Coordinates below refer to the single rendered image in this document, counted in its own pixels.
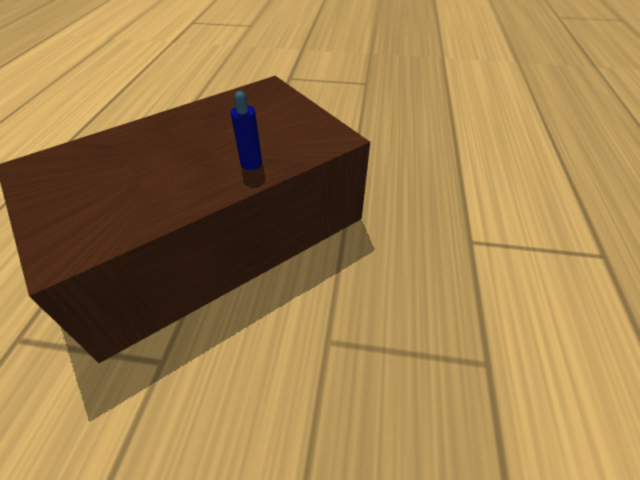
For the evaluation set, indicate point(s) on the bottle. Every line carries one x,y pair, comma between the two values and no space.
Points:
246,133

